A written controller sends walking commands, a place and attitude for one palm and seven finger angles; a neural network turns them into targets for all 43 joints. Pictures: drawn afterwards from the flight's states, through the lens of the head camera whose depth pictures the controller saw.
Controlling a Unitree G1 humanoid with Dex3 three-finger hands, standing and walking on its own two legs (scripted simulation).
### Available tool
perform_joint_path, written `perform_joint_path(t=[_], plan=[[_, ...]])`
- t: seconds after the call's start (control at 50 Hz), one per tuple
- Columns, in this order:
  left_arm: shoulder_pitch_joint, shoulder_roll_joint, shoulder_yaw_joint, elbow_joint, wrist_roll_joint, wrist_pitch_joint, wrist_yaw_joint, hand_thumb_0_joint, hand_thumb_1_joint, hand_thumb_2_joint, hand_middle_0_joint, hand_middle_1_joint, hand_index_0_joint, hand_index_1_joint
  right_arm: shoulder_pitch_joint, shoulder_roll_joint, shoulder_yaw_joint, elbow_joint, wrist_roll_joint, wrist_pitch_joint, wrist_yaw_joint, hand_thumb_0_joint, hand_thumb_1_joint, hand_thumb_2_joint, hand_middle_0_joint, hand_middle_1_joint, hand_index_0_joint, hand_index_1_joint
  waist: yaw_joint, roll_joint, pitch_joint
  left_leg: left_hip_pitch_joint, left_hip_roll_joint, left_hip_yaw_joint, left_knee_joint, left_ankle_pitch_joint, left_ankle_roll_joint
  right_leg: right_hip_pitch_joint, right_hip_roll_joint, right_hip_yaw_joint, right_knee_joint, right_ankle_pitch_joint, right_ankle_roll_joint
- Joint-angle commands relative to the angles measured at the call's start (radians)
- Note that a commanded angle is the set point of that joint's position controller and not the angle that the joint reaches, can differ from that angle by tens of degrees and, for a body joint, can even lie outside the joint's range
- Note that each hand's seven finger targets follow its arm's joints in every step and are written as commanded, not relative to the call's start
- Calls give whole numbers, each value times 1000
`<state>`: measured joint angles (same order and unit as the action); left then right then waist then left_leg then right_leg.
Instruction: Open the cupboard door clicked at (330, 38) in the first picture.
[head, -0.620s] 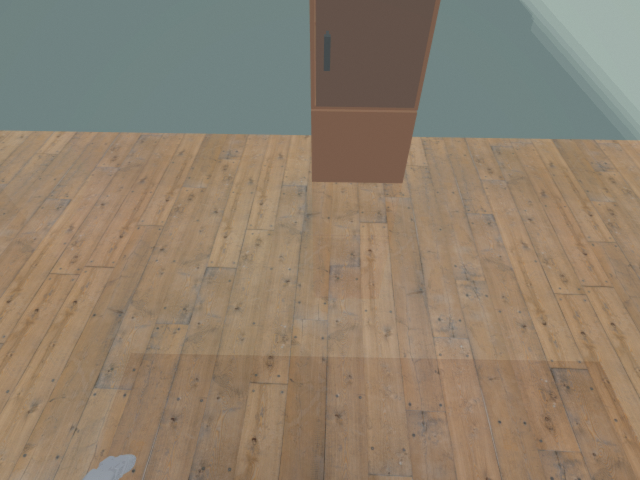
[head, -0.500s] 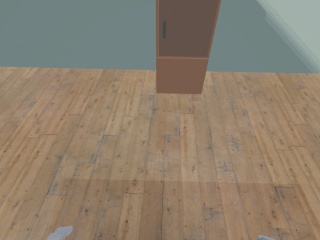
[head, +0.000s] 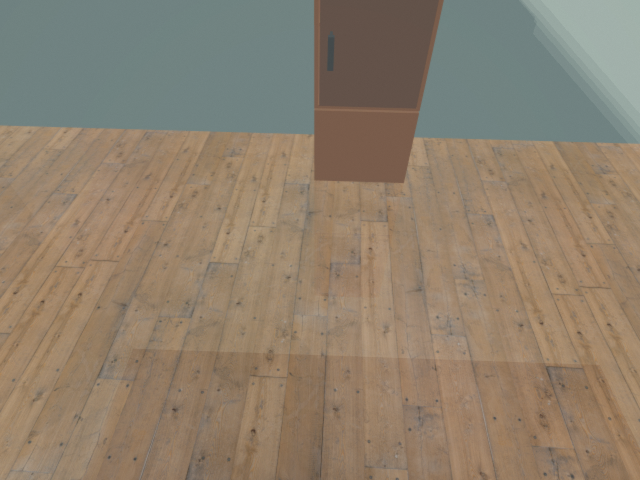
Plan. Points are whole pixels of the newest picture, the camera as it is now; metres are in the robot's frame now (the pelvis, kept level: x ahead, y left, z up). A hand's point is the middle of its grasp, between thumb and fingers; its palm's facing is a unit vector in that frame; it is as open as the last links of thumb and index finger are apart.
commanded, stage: stand and wait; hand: left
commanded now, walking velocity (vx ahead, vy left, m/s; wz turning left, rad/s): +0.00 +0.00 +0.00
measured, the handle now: (330, 51) +1.55 +0.06 -0.11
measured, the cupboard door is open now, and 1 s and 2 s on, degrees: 0 0 0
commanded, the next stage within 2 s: look at it before walking up in 0.20 s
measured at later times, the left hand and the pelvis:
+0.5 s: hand out of the picture +0.07 +0.25 -0.15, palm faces -0.03 -0.94 -0.33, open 7.4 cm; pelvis -0.01 +0.00 +0.00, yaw +0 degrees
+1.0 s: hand out of the picture +0.07 +0.25 -0.16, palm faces -0.03 -0.94 -0.33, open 7.4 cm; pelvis +0.00 +0.00 +0.00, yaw -1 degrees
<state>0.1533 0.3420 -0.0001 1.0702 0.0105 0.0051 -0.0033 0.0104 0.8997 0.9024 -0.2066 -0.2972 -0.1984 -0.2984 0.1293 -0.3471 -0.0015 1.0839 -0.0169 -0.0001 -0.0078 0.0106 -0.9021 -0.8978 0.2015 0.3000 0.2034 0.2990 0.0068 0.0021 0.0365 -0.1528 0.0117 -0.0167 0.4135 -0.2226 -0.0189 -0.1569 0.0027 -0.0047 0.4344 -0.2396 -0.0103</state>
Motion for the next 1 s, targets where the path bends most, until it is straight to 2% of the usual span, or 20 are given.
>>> perform_joint_path(t=[0.0, 0.32, 0.5, 0.68, 0.82, 0.9, 0.92, 0.94, 0.98], plan=[[-59, 210, 37, -63, -3, -29, 13, 0, 900, 900, -200, -300, -200, -300, -61, -195, -36, -65, 6, -34, -8, 0, -900, -900, 200, 300, 200, 300, -4, -8, -74, 10, 99, -79, -65, 130, 47, 0, -125, 113, -102, 108, -27], [-62, 208, 35, -47, 1, -27, 12, 0, 900, 900, -200, -300, -200, -300, -46, -196, -35, -36, 6, -33, -4, 0, -900, -900, 200, 300, 200, 300, -4, -13, -32, -14, 100, -86, -98, 71, 44, -27, -120, 124, -133, 20, -23], [-56, 206, 34, -47, 0, -29, 12, 0, 900, 900, -200, -300, -200, -300, -47, -198, -35, -36, 7, -35, -4, 0, -900, -900, 200, 300, 200, 300, -4, -5, -66, 11, 106, -84, -94, 106, 44, -12, -120, 118, -123, 70, -22], [-52, 205, 33, -41, 1, -29, 13, 0, 900, 900, -200, -300, -200, -300, -52, -197, -35, -31, 9, -33, -5, 0, -900, -900, 200, 300, 200, 300, -4, -7, -50, 14, 107, -84, -99, 115, 44, -15, -120, 118, -128, 91, -21], [-49, 207, 33, -40, 1, -33, 14, 0, 900, 900, -200, -300, -200, -300, -51, -197, -35, -30, 9, -34, -5, 0, -900, -900, 200, 300, 200, 300, -5, -14, -74, 30, 108, -79, -91, 151, 42, 6, -125, 116, -125, 142, -22], [-53, 208, 33, -41, 0, -33, 14, 0, 900, 900, -200, -300, -200, -300, -56, -197, -34, -30, 9, -32, -5, 0, -900, -900, 200, 300, 200, 300, -5, -14, -63, 28, 107, -79, -94, 153, 40, 8, -124, 115, -128, 149, -22], [-14, 135, 17, -23, -2, -24, 16, 0, 900, 900, -200, -300, -200, -300, -28, -123, -15, -14, 5, -25, -2, 0, -900, -900, 200, 300, 200, 300, -4, -19, -81, 36, 106, -60, -85, 108, 30, 9, -124, 116, -133, 89, -12], [21, 84, 6, -10, 0, -12, 17, 0, 900, 900, -200, -300, -200, -300, 9, -69, -3, -3, 0, -15, 0, 0, -900, -900, 200, 300, 200, 300, -5, -27, -73, 30, 97, -44, -71, 24, 19, -7, -115, 123, -129, -25, -8], [55, 87, 12, -8, 6, 1, 9, 0, 900, 900, -200, -300, -200, -300, 42, -65, -9, -1, -6, -7, 4, 0, -900, -900, 200, 300, 200, 300, -1, -32, -27, -18, 85, -32, -59, -179, 23, -54, -104, 151, -136, -235, -21]])
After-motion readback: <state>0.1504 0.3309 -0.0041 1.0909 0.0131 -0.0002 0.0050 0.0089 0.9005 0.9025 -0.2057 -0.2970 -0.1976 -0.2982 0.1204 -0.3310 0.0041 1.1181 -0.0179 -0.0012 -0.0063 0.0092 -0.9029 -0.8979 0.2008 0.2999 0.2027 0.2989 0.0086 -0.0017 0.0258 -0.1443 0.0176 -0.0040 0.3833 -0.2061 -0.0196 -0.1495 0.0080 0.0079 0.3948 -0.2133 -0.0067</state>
